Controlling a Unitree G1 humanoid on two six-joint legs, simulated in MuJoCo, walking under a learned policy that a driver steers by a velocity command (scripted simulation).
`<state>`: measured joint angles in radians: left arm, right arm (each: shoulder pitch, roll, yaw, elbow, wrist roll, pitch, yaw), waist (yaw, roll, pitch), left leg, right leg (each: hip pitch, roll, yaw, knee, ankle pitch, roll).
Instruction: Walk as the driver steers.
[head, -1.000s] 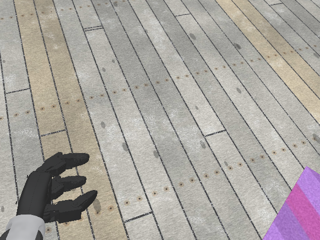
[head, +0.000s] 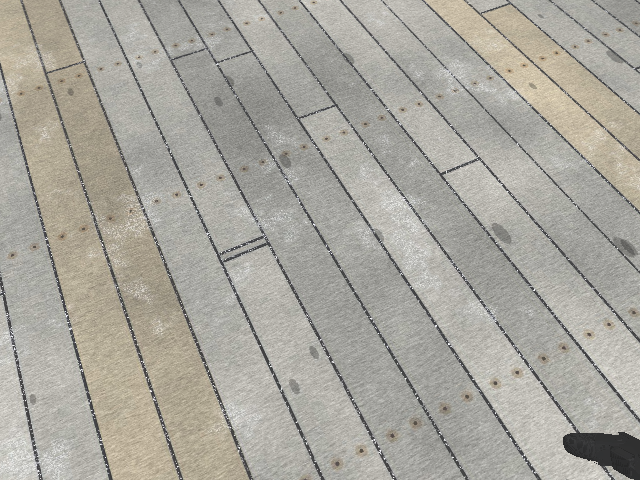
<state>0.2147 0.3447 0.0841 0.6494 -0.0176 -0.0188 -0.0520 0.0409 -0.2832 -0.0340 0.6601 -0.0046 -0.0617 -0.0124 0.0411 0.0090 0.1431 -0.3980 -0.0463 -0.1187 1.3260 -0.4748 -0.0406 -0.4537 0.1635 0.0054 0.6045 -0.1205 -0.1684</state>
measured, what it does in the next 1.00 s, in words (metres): walks ahead, turning right: left foot, then right foot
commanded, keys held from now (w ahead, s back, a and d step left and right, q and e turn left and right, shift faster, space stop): e+shift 0.42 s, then w+e+shift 0.34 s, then w+shift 0.12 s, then shift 0.12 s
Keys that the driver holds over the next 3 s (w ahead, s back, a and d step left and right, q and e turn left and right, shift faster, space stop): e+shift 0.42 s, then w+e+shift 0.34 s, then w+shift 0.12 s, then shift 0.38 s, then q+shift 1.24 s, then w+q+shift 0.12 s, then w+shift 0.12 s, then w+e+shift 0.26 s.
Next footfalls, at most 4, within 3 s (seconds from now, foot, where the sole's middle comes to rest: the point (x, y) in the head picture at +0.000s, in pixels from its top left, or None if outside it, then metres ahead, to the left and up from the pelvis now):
0.40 left None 0.29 0.15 -0.75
0.98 right None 0.18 -0.27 -0.75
1.46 left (548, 461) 0.45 -0.37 -0.75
1.84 right None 0.32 -0.55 -0.75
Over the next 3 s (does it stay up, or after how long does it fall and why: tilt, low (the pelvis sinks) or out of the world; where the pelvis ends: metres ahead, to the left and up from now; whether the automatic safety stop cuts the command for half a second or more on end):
stays up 0.50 -0.36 0.03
